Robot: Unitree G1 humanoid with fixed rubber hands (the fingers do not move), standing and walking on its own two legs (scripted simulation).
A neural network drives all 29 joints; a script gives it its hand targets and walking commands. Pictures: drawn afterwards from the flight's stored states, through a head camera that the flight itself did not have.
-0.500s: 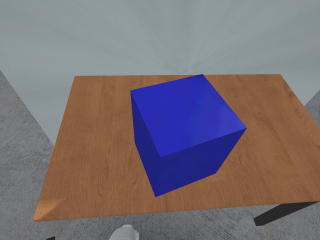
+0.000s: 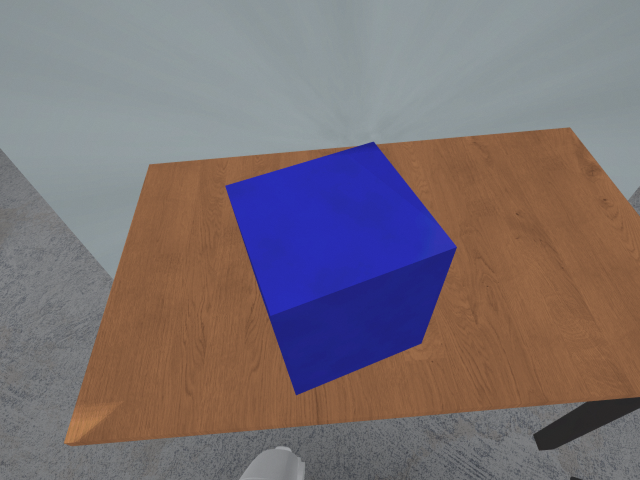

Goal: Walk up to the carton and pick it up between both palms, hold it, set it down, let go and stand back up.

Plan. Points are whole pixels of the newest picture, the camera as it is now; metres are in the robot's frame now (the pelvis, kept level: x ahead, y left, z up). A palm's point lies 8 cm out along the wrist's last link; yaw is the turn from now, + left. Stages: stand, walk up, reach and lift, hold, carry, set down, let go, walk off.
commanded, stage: walk up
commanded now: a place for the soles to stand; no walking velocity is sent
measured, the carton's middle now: (333, 272) +0.39 +0.00 +0.00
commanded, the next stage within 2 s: none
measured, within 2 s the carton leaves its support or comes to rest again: neither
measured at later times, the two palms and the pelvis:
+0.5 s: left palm out of the picture +0.03 +0.31 -0.10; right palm out of the picture +0.07 -0.29 -0.09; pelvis -0.02 +0.01 +0.02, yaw +2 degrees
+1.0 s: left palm out of the picture +0.08 +0.29 -0.08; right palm out of the picture +0.07 -0.34 -0.08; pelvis -0.01 -0.03 +0.02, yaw +1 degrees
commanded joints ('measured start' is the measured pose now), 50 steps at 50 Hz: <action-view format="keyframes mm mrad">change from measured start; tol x16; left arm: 1 -7 289 77 -79 -4 -50 22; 50 -130 236 70 19 18 47 -60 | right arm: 1 -54 -142 -25 -68 -5 -38 6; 50 -59 -304 -69 84 -36 -81 -56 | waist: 1 50 -274 -76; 5 -25 -201 -167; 8 -47 172 -230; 22 -43 -8 20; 42 -37 -168 -93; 50 -16 127 -110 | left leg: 1 -12 31 49 -216 15 -10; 5 277 10 94 -618 210 14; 7 533 261 -330 -623 523 136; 10 199 319 -309 -648 348 257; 15 173 163 -86 -529 394 75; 19 256 54 18 -437 38 10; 24 124 157 -169 -744 -132 51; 37 351 129 -43 -684 459 0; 50 349 402 -265 -694 463 218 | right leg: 1 179 -162 174 -176 623 -188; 6 14 -116 90 74 488 -111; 8 -151 25 20 155 -202 -23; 9 -67 0 58 155 -217 -26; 15 159 35 1 -217 195 -50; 19 -91 -203 302 -420 -201 -159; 23 -35 -16 71 -306 -85 -61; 39 179 -83 68 -405 352 -35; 50 -119 -15 110 101 -99 -55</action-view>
